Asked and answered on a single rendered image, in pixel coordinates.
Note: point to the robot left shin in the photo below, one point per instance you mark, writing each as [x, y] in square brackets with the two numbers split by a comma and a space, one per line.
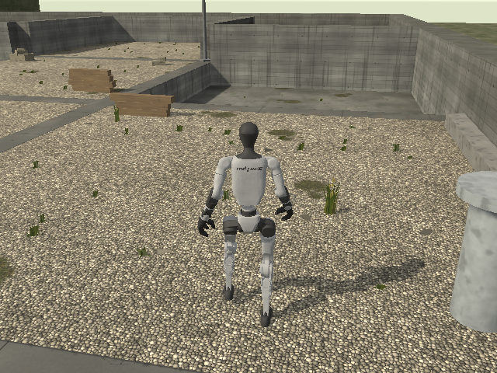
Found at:
[229, 264]

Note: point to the robot left foot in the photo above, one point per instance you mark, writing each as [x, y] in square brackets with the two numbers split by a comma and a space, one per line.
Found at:
[228, 295]

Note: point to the robot right hand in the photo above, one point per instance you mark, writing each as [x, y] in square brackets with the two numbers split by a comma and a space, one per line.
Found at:
[281, 210]

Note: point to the robot left forearm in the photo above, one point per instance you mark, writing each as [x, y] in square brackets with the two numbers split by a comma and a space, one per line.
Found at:
[209, 207]

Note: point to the robot left upper arm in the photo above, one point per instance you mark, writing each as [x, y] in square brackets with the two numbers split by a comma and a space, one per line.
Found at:
[220, 175]

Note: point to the robot left hand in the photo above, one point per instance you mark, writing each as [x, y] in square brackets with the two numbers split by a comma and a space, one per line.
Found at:
[202, 224]

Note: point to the robot right upper arm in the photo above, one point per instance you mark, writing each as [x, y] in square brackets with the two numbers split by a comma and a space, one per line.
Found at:
[273, 164]

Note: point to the robot right forearm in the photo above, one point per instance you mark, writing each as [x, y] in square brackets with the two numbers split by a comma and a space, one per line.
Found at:
[285, 201]

